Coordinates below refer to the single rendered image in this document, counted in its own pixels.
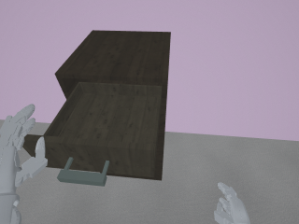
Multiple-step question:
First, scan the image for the cabinet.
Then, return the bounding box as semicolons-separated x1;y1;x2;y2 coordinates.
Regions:
55;30;171;181

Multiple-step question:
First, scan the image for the handle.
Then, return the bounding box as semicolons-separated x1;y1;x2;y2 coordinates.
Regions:
57;157;109;187

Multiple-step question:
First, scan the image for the robot left hand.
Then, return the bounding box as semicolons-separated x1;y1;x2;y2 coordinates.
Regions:
0;104;48;194

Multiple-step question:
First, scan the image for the robot right hand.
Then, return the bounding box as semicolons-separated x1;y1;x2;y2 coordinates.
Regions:
214;182;250;224

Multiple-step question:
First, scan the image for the robot left forearm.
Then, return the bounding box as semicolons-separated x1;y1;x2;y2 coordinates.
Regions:
0;192;21;224

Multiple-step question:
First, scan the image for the drawer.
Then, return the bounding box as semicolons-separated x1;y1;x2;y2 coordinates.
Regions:
22;82;163;177

